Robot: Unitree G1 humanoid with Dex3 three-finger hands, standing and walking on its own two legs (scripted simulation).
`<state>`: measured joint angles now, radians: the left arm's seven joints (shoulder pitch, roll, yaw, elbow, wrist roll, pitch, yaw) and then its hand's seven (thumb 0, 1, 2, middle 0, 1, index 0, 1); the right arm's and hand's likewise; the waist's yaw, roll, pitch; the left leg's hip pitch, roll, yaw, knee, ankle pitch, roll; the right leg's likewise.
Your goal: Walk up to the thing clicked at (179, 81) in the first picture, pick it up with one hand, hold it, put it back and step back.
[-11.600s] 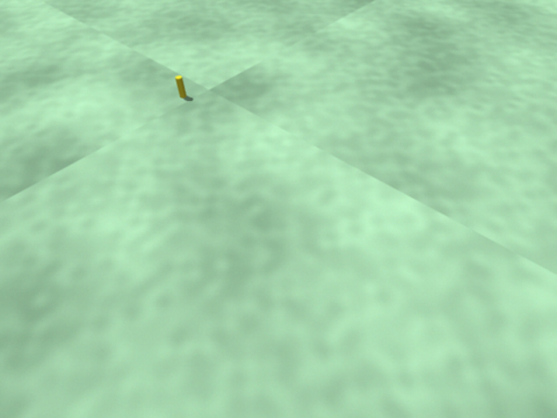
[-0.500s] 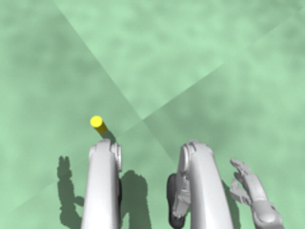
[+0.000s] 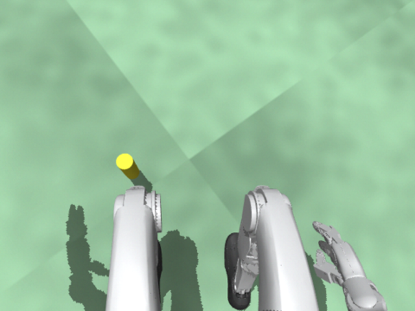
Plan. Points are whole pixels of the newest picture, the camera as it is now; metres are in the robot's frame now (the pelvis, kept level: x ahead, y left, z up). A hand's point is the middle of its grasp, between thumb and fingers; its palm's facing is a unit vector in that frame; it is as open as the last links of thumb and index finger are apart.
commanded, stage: go down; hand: left
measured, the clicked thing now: (128, 167) +0.41 +0.21 -0.32
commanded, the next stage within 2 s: approach in 0.20 s
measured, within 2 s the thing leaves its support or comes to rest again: neither
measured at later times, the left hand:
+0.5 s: hand out of the picture +0.33 +0.40 -0.04, palm faces +0.15 -0.99 -0.06, open 17.6 cm
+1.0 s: hand (84, 179) +0.36 +0.30 -0.24, palm faces +0.02 -1.00 +0.04, open 17.2 cm
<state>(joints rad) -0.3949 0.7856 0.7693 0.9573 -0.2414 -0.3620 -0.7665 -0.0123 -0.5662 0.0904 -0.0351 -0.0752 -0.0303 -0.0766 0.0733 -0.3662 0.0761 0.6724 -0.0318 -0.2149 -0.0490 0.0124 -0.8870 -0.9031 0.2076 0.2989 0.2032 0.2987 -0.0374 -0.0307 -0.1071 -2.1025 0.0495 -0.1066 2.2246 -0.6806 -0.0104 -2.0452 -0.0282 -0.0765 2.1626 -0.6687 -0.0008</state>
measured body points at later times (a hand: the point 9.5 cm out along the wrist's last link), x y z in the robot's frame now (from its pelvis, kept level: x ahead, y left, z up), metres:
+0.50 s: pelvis +0.00 +0.00 -0.02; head +0.21 +0.07 +0.37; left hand +0.32 +0.45 -0.03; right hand +0.19 -0.27 -0.12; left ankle +0.09 +0.13 -0.36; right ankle +0.10 -0.12 -0.36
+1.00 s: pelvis -0.01 +0.01 -0.10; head +0.22 +0.13 +0.26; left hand +0.35 +0.35 -0.24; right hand +0.19 -0.25 -0.16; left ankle +0.09 +0.13 -0.36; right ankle +0.10 -0.12 -0.36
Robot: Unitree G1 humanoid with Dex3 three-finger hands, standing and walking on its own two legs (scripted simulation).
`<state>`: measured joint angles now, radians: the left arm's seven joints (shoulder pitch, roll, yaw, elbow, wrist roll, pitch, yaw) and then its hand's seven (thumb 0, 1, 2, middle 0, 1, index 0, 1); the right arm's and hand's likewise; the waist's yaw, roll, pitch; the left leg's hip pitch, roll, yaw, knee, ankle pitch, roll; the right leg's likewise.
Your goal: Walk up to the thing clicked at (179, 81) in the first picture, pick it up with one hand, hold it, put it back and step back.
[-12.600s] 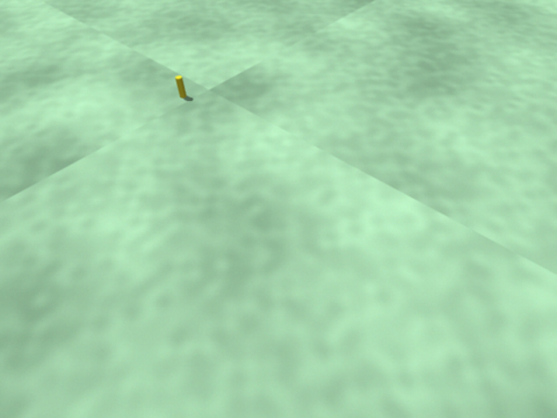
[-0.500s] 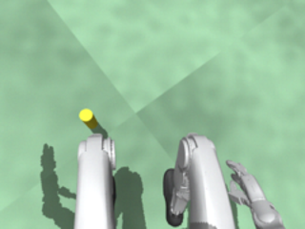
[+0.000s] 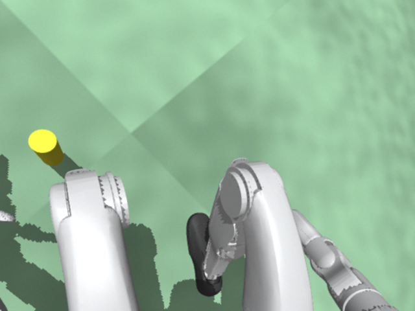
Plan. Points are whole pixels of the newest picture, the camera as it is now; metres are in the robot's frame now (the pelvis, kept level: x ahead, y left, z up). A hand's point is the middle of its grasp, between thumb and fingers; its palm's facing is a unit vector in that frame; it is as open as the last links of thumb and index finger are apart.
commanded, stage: close in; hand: left
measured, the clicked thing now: (48, 149) +0.39 +0.25 -0.22
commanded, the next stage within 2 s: close in 0.92 s
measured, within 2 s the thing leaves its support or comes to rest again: neither
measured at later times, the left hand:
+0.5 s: hand (28, 164) +0.36 +0.27 -0.18, palm faces +0.17 -0.99 +0.01, open 17.0 cm
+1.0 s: hand (43, 156) +0.37 +0.25 -0.19, palm faces +0.21 -0.98 -0.01, open 16.1 cm
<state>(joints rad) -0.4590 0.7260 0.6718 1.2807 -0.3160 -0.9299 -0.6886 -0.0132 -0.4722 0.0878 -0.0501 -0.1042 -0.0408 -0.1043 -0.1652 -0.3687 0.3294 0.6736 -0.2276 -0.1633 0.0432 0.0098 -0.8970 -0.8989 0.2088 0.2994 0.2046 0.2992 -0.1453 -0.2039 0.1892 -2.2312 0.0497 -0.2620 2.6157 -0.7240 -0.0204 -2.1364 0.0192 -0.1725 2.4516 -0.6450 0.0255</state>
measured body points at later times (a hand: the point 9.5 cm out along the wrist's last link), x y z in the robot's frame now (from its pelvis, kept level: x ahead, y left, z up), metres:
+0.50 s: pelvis -0.02 +0.01 -0.01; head +0.18 +0.19 +0.34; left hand +0.34 +0.32 -0.18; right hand +0.17 -0.24 -0.04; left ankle +0.08 +0.13 -0.25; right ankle +0.12 -0.12 -0.25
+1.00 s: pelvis -0.02 +0.01 -0.01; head +0.21 +0.19 +0.33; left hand +0.36 +0.30 -0.19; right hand +0.16 -0.23 -0.04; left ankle +0.08 +0.13 -0.25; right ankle +0.12 -0.12 -0.25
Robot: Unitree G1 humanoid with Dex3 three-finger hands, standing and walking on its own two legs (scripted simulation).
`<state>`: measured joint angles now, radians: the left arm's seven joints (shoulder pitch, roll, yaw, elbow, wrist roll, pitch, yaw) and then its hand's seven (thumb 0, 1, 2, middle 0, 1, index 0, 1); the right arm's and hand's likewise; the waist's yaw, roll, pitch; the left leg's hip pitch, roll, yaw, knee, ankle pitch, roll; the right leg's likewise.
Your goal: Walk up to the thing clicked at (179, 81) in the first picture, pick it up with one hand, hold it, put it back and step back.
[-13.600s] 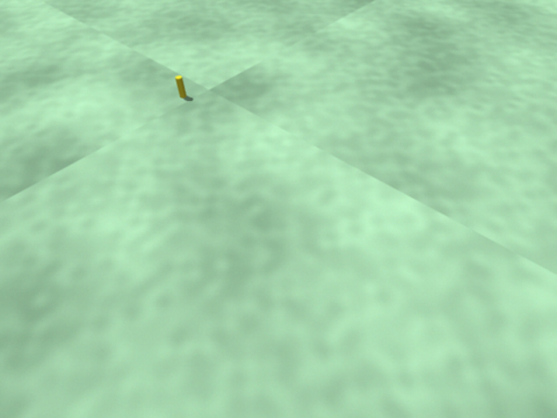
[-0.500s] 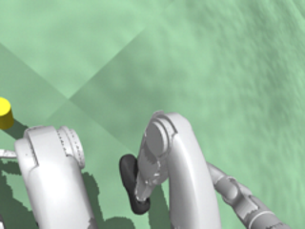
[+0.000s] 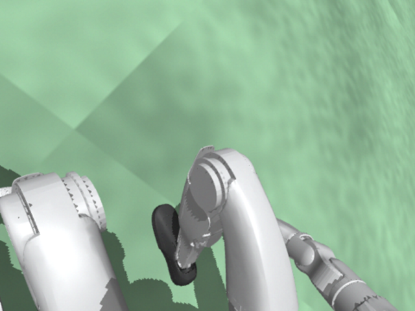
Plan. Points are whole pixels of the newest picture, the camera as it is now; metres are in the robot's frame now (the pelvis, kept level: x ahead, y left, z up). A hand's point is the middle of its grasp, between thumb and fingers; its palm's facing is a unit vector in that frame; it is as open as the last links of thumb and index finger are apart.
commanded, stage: close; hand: left
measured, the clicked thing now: out of the picture +0.39 +0.27 -0.21
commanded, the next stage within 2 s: settle in 0.68 s
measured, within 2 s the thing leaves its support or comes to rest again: leaves its support in 1.08 s
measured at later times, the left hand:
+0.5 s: hand out of the picture +0.38 +0.26 -0.18, palm faces +0.28 -0.96 +0.00, open 8.0 cm
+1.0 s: hand out of the picture +0.39 +0.26 -0.18, palm faces +0.29 -0.96 +0.00, open 5.5 cm
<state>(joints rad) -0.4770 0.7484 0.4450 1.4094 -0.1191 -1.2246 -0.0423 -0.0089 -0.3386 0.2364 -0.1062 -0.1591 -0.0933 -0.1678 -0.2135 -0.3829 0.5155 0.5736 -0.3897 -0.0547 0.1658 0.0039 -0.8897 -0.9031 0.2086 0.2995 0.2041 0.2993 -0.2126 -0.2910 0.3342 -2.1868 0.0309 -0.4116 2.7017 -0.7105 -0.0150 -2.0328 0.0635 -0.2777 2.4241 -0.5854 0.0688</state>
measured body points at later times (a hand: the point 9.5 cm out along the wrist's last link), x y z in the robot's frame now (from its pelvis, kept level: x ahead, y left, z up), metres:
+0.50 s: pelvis +0.00 +0.00 +0.00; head +0.21 +0.21 +0.34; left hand +0.36 +0.31 -0.18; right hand +0.19 -0.23 -0.02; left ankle +0.09 +0.12 -0.24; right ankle +0.15 -0.12 -0.24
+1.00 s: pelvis +0.00 +0.00 +0.00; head +0.21 +0.20 +0.34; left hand +0.37 +0.31 -0.17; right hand +0.19 -0.23 -0.02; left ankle +0.09 +0.12 -0.24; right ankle +0.15 -0.12 -0.24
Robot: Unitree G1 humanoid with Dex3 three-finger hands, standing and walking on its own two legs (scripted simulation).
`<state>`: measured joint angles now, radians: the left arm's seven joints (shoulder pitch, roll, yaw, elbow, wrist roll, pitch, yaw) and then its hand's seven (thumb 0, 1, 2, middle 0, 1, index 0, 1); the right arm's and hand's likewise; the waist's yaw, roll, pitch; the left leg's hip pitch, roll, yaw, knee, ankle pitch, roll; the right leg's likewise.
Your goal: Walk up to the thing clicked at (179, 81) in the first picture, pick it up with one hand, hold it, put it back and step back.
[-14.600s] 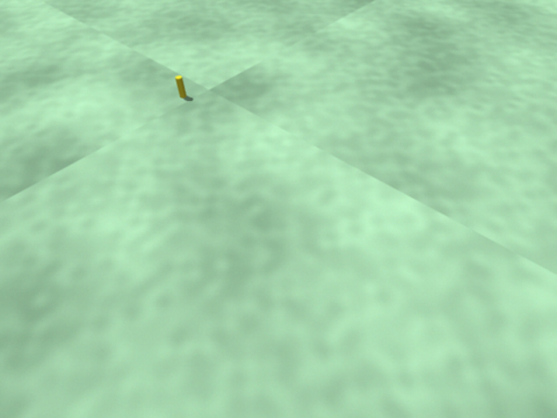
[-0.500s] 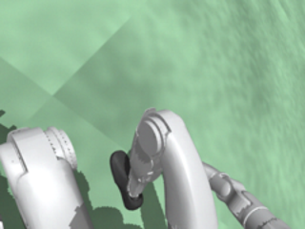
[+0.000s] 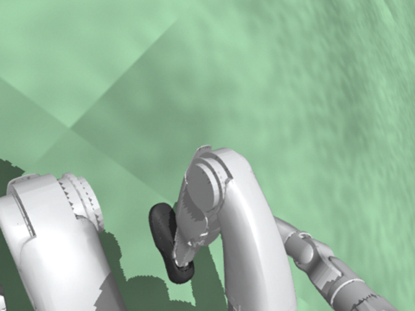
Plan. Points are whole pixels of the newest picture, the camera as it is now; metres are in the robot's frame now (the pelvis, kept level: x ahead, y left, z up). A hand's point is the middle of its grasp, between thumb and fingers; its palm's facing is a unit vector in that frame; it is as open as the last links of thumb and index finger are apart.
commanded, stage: settle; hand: left
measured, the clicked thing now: out of the picture +0.39 +0.28 -0.21
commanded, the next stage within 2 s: lift in 1.62 s
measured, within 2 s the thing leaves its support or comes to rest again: leaves its support in 0.08 s
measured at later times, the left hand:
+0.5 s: hand out of the picture +0.37 +0.28 -0.08, palm faces +0.30 -0.95 -0.03, open 5.4 cm
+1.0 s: hand out of the picture +0.37 +0.28 +0.01, palm faces +0.25 -0.97 -0.06, open 5.4 cm
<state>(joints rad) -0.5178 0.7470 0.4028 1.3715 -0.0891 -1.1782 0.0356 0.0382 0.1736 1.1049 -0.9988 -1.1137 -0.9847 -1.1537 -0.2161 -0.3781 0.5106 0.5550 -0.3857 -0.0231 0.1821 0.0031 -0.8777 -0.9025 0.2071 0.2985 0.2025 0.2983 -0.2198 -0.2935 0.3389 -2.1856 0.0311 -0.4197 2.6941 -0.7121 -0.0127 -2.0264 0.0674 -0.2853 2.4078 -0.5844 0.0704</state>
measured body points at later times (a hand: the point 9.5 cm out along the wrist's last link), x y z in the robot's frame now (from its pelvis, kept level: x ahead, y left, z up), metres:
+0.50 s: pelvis +0.01 -0.01 +0.02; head +0.18 +0.17 +0.40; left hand +0.35 +0.33 -0.07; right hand +0.22 -0.23 -0.03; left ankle +0.08 +0.12 -0.24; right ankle +0.15 -0.12 -0.24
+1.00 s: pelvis +0.03 -0.02 +0.06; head +0.22 +0.08 +0.45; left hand +0.35 +0.33 +0.02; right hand +0.25 -0.24 -0.06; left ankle +0.08 +0.12 -0.24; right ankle +0.15 -0.12 -0.24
